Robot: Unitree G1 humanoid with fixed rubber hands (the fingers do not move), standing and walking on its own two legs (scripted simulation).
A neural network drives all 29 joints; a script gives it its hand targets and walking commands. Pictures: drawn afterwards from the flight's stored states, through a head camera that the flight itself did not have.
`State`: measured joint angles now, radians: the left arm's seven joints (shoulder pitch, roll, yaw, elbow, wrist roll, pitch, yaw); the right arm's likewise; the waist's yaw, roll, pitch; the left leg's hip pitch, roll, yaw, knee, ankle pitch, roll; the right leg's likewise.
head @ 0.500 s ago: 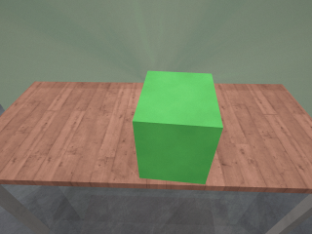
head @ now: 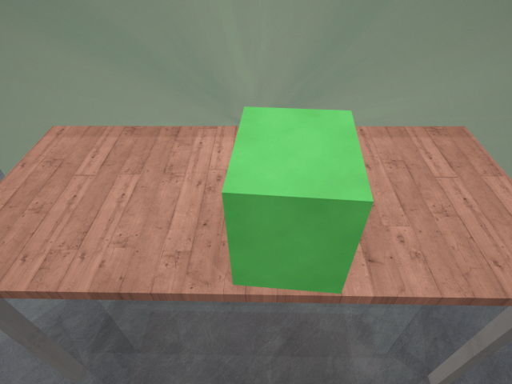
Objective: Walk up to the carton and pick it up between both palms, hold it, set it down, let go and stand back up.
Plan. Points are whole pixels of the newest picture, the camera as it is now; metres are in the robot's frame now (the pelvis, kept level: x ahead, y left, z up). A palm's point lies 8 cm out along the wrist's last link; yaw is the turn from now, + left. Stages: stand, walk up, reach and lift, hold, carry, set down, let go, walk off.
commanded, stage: stand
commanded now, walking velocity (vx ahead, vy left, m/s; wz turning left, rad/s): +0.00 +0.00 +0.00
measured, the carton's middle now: (291, 198) +0.47 -0.06 +0.05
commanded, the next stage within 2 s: none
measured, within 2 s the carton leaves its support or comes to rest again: neither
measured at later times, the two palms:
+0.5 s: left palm out of the picture -0.04 +0.19 -0.15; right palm out of the picture -0.05 -0.18 -0.15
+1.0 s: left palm out of the picture -0.03 +0.19 -0.15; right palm out of the picture -0.03 -0.18 -0.15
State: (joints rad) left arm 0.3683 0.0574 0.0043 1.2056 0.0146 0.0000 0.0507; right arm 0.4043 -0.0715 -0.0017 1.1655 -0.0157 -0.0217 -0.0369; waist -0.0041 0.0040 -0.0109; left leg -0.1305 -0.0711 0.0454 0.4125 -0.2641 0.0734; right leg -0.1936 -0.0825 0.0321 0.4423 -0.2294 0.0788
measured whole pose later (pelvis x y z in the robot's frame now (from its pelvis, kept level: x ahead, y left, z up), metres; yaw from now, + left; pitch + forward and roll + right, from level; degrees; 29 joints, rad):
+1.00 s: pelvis +0.02 +0.01 +0.00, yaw +0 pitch -2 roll +0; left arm 0.32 0.06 0.01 1.22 0.01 0.01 0.06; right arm 0.36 -0.06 -0.01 1.17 -0.01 -0.03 -0.04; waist 0.00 0.00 0.03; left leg -0.09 -0.08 0.04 0.41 -0.29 0.08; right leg -0.15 -0.09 0.03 0.43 -0.26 0.09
